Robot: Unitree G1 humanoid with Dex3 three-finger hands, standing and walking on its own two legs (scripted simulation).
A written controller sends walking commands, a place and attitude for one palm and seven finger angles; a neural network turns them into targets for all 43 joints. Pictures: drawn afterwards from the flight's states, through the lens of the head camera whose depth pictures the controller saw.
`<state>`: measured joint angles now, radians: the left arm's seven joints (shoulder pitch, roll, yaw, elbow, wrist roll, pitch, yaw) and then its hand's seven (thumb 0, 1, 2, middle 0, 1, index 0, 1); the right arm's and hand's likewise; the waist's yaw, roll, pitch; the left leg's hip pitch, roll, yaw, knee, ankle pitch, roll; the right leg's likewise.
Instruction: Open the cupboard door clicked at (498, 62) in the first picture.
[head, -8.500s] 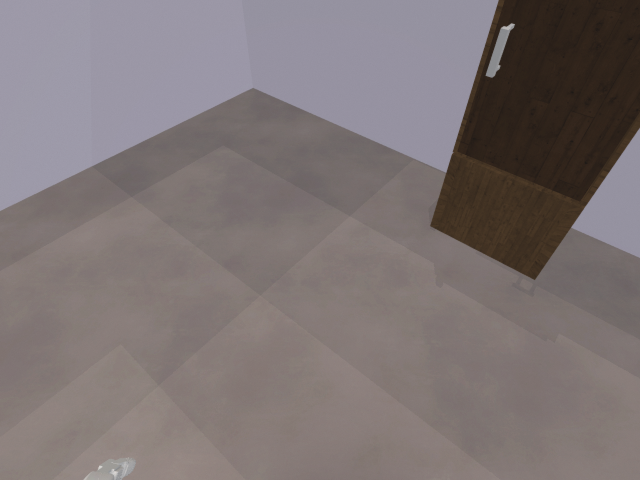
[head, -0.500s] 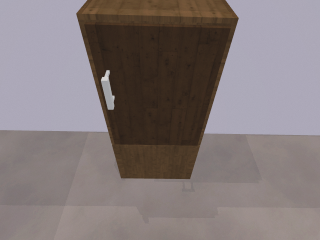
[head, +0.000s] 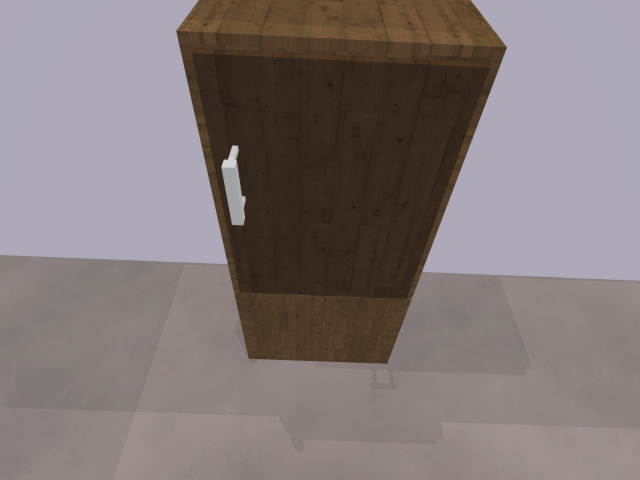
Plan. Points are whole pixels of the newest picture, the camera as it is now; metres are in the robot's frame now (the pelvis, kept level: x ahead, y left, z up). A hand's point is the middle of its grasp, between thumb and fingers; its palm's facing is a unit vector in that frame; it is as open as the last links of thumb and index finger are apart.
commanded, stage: come to a stop and stand still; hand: left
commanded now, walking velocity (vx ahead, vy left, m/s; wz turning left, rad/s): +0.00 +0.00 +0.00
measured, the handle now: (236, 186) +0.57 +0.19 +0.03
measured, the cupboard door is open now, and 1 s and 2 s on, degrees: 0 0 0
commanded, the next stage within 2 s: look again from close up in 0.22 s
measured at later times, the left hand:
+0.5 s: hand out of the picture +0.03 +0.19 -0.17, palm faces +0.00 -0.98 -0.20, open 7.4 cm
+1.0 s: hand out of the picture +0.07 +0.18 -0.16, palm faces +0.12 -0.98 -0.19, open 7.4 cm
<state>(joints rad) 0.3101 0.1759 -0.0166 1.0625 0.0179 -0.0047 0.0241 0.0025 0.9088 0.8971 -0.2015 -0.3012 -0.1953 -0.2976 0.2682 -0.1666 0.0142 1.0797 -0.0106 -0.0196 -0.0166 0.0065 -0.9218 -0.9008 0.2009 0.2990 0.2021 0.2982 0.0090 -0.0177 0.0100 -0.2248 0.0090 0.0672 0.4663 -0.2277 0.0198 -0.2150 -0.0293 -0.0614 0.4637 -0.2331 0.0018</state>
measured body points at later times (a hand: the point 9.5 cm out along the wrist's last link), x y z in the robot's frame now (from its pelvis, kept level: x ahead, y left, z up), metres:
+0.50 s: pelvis +0.02 +0.00 +0.00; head +0.02 +0.01 +0.45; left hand +0.04 +0.24 -0.16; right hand +0.04 -0.23 -0.15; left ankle +0.02 +0.10 -0.74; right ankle +0.01 -0.12 -0.74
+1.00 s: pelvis +0.02 +0.00 +0.00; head +0.03 +0.01 +0.45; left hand +0.06 +0.23 -0.14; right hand +0.05 -0.23 -0.15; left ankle +0.02 +0.10 -0.74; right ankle +0.01 -0.12 -0.74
